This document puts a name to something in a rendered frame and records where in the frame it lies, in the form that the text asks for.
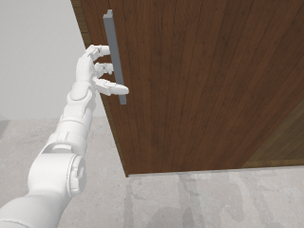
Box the handle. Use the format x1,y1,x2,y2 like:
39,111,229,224
103,9,126,105

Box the robot left upper arm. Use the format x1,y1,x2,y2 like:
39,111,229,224
0,153,87,228

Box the robot left hand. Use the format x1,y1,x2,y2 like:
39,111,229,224
75,45,129,96

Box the left robot forearm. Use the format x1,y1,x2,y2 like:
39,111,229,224
28,81,96,190

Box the wardrobe door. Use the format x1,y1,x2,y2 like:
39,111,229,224
80,0,304,175
247,98,304,162

